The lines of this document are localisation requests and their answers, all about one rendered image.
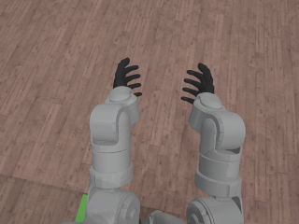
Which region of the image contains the carton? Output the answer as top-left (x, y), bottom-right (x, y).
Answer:
top-left (75, 193), bottom-right (88, 223)

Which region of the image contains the robot right upper arm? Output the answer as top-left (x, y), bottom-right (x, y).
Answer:
top-left (186, 196), bottom-right (244, 224)

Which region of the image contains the robot left hand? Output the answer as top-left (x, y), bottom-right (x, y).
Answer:
top-left (113, 57), bottom-right (142, 97)

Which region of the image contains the robot right forearm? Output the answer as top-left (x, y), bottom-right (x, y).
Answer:
top-left (188, 92), bottom-right (246, 223)

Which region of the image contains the robot right hand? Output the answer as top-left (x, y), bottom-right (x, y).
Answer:
top-left (180, 63), bottom-right (215, 105)

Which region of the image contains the robot left upper arm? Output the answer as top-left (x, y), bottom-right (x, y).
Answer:
top-left (61, 189), bottom-right (140, 224)

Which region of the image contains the right robot shin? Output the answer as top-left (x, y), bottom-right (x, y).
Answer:
top-left (141, 210), bottom-right (162, 224)

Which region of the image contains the robot left forearm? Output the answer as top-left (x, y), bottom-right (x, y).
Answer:
top-left (85, 86), bottom-right (140, 216)

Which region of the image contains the robot right thigh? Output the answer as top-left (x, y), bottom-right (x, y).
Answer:
top-left (144, 213), bottom-right (185, 224)

